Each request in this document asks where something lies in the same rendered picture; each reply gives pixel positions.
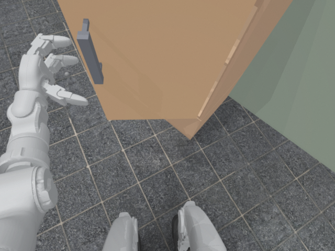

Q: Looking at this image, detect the handle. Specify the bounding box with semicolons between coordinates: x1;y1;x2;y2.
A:
77;18;104;84

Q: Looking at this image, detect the robot left hand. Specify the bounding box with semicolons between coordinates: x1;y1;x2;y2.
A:
18;33;88;106

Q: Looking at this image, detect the left robot upper arm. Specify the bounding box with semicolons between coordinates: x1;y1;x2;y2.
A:
0;166;58;251

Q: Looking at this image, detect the left robot forearm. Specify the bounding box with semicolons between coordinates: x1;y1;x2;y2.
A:
0;90;50;174

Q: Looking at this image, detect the robot right foot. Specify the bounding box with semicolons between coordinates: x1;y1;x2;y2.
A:
172;214;188;251

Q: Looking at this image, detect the cupboard door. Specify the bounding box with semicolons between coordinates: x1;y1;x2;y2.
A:
57;0;256;120

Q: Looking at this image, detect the left robot thigh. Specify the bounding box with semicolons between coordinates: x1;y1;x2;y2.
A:
102;216;138;251

